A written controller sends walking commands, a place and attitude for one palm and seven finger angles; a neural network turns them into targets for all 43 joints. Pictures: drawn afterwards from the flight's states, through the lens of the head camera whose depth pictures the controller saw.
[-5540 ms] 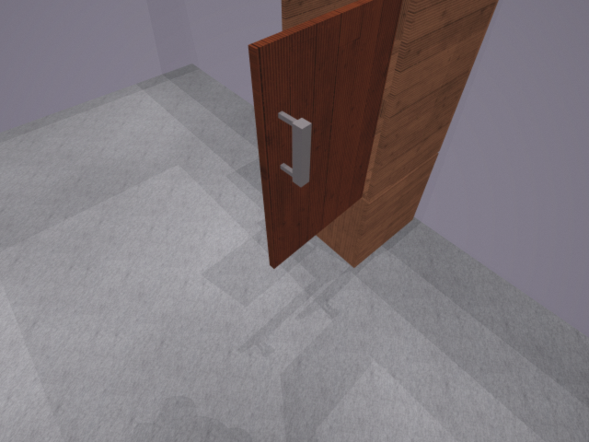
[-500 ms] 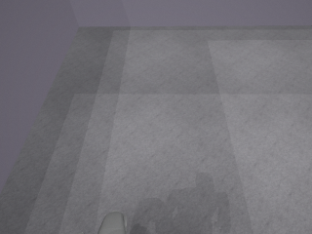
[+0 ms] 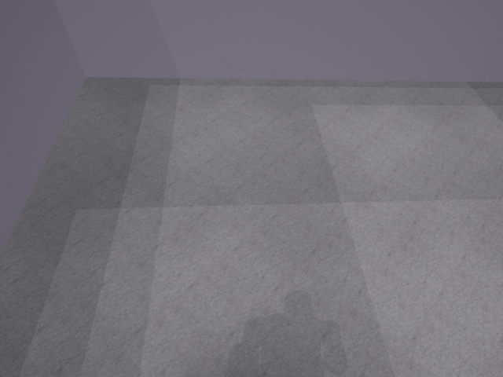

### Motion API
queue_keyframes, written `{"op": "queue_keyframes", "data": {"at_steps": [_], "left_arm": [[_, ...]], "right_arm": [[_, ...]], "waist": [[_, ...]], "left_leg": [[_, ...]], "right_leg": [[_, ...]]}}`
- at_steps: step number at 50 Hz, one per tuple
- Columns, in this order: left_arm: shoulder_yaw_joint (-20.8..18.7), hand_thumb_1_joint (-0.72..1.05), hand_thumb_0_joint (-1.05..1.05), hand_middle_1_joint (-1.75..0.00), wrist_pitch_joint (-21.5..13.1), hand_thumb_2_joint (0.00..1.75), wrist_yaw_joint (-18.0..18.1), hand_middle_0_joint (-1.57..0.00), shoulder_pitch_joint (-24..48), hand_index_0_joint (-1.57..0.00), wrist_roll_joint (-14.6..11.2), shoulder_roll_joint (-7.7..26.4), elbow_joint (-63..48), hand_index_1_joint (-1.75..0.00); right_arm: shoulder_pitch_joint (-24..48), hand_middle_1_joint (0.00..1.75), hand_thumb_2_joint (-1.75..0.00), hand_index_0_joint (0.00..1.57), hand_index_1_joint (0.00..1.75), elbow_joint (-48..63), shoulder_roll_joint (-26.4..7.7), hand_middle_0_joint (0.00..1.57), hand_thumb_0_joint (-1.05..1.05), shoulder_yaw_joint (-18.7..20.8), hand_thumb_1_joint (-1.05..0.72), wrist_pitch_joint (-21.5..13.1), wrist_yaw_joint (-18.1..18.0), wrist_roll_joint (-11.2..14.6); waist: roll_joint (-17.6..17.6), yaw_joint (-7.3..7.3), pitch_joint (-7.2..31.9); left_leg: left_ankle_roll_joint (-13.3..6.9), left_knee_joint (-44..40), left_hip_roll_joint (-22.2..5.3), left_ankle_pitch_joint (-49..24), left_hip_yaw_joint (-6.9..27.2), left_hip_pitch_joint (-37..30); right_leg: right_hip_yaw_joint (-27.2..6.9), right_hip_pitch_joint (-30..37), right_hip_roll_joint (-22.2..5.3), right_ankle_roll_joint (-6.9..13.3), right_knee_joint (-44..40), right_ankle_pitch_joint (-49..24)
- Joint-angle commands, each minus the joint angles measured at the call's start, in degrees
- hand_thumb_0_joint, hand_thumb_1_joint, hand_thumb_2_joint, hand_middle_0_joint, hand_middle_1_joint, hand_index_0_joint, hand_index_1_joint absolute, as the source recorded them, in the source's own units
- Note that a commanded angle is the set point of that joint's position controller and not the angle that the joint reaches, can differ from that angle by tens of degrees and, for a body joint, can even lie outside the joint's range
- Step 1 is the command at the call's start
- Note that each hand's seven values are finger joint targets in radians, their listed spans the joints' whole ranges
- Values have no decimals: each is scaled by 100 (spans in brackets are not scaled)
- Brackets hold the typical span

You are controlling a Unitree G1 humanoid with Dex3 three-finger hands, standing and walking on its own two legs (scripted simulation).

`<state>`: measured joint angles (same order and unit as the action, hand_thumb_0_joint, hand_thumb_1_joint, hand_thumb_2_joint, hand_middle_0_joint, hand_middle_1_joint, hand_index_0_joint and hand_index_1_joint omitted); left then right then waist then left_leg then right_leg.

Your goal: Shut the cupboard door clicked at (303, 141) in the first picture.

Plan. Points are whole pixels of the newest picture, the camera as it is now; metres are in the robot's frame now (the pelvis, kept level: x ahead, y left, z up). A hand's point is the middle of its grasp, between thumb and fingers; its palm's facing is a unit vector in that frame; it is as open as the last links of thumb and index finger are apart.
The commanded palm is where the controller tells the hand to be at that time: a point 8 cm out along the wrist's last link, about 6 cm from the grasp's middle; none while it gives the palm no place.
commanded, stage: walk to a spot facing it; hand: left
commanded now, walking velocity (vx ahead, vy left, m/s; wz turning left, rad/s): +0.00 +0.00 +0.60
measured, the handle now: out of the picture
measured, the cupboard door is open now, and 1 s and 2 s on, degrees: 93 93 93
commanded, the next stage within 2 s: none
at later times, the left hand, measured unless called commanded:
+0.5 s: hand (179, 288) +0.29 +0.18 -0.15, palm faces +0.20 -0.96 -0.20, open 7.3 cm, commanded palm none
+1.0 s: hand (115, 361) +0.15 +0.26 -0.17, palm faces +0.56 -0.80 -0.24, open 7.4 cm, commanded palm none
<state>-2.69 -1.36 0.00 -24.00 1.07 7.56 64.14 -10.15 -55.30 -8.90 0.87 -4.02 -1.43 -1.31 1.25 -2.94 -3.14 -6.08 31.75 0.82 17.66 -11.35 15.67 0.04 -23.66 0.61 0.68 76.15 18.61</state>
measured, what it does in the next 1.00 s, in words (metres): walks ahead, turning left: right foot, then left foot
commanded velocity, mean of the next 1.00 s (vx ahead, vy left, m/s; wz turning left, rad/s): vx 0.00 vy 0.00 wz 0.60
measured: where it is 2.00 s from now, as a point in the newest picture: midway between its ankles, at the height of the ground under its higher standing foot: (258, 362)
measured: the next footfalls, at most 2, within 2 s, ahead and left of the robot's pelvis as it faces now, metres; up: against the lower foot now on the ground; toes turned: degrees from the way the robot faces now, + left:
right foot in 0.36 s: +0.24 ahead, -0.09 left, +0.00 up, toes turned +5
left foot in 0.82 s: +0.22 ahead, +0.15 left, +0.00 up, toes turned +36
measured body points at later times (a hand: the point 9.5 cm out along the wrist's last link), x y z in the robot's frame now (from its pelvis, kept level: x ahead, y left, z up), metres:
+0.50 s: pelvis +0.18 -0.02 +0.00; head +0.23 -0.01 +0.45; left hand +0.28 +0.23 -0.13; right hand +0.16 -0.24 -0.16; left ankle +0.06 +0.07 -0.63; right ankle +0.20 -0.09 -0.73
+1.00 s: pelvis +0.22 +0.04 +0.00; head +0.25 +0.10 +0.45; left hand +0.12 +0.30 -0.16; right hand +0.46 -0.11 -0.12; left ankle +0.19 +0.12 -0.73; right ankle +0.27 -0.12 -0.63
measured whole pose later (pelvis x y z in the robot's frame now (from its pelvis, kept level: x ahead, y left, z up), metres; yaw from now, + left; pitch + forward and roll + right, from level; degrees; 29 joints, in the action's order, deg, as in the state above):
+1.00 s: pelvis +0.22 +0.04 +0.00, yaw +32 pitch +2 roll -2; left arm -4.4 3.2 0.5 -9.9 1.0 15.8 53.5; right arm -6.0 -50.1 -13.5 2.2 1.3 0.2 -1.0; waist 2.0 -1.5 -6.7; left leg -3.3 32.4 -0.7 15.2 -3.8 18.9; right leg 1.6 -30.3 -5.7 -6.2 70.2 23.8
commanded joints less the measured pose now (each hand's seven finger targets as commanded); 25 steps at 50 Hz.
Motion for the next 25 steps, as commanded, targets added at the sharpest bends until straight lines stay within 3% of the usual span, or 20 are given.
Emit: {"op": "queue_keyframes", "data": {"at_steps": [1,4,7,9,12,15,16,17,18,19,20,21,23,25], "left_arm": [[-11,90,0,-30,-1,90,-9,-20,-228,-20,63,6,-321,-30],[1,90,0,-30,35,90,28,-20,10,-20,59,46,-401,-30],[6,90,0,-30,66,90,61,-20,712,-20,21,224,-623,-30],[-10,90,0,-30,69,90,68,-20,1210,-20,-1,350,-807,-30],[-14,90,0,-30,70,90,78,-20,1826,-20,-43,461,-1075,-30],[-18,90,0,-30,31,90,105,-20,1834,-20,-70,570,-1226,-30],[-29,90,0,-30,-3,90,116,-20,1622,-20,-77,645,-1220,-30],[-58,90,0,-30,-44,90,135,-20,1274,-20,-74,757,-1139,-30],[-135,90,0,-30,-111,90,202,-20,707,-20,-41,1125,-1001,-30],[-225,90,0,-30,-166,90,262,-20,157,-20,-30,1479,-841,-30],[-145,90,0,-30,-117,90,290,-20,203,-20,-57,1431,-932,-30],[-99,90,0,-30,-73,90,315,-20,677,-20,-61,1168,-1055,-30],[-43,90,0,-30,-9,90,323,-20,1332,-20,-86,916,-1210,-30],[-37,90,0,-30,-55,90,281,-20,1528,-20,-54,883,-1284,-30]], "right_arm": [[-1226,30,-90,20,30,-351,-445,20,0,10,-90,-175,-113,45],[-1448,30,-90,20,30,-511,-508,20,0,45,-90,-132,-131,80],[-1719,30,-90,20,30,-620,-625,20,0,75,-90,-27,-127,75],[-1880,30,-90,20,30,-667,-648,20,0,96,-90,57,-130,62],[-2023,30,-90,20,30,-701,-711,20,0,118,-90,163,-130,19],[-1942,30,-90,20,30,-652,-807,20,0,187,-90,236,-156,38],[-1869,30,-90,20,30,-608,-847,20,0,218,-90,253,-162,68],[-1805,30,-90,20,30,-564,-870,20,0,250,-90,254,-154,125],[-1785,30,-90,20,30,-474,-782,20,0,270,-90,247,-129,213],[-1844,30,-90,20,30,-339,-572,20,0,274,-90,215,-124,239],[-1662,30,-90,20,30,-274,-692,20,0,297,-90,274,-116,195],[-1409,30,-90,20,30,-271,-554,20,0,295,-90,389,-69,151],[-1165,30,-90,20,30,-225,-386,20,0,290,-90,595,54,107],[-1185,30,-90,20,30,-190,-288,20,0,268,-90,720,141,69]], "waist": [[-526,123,7],[-760,88,233],[-993,230,290],[-1124,347,267],[-1004,446,109],[-943,333,200],[-840,216,345],[-754,44,586],[-65,-179,1076],[994,-288,1776],[924,-266,1722],[891,-68,1164],[417,313,499],[524,545,335]], "left_leg": [[251,-1483,-1484,-5012,929,-303],[553,-1221,-1090,-6677,708,-647],[755,-984,-954,-7057,897,-968],[724,-843,-999,-7144,1117,-1217],[411,-705,-1194,-6690,1516,-1215],[333,-303,-1279,-6698,1822,-1193],[404,45,-1225,-6683,1883,-1215],[592,585,-1091,-6497,1906,-959],[826,1747,-746,-4994,1703,266],[1031,3510,255,1593,1088,1707],[908,4242,-40,2180,1267,1615],[906,4492,-288,1701,1341,1705],[931,4371,-511,1071,1242,1483],[1003,3992,-559,648,1022,1292]], "right_leg": [[-90,-596,-356,-165,-419,-379],[308,-542,-268,-239,-1321,-920],[523,-537,-136,-282,-2075,-1108],[540,-690,-86,-290,-2341,-1016],[451,-607,-95,-245,-2843,-689],[411,48,-40,-175,-3708,-557],[419,464,-26,-147,-4231,-758],[355,1251,-140,-48,-4782,-1559],[-355,2910,-1024,349,-4761,-4183],[-1882,4372,-2934,1262,-4419,-7475],[-1650,3750,-3182,1501,-4684,-7255],[-1160,3021,-2787,1315,-4975,-6253],[-259,1654,-2253,809,-5393,-4711],[445,1072,-1979,511,-5617,-4060]]}}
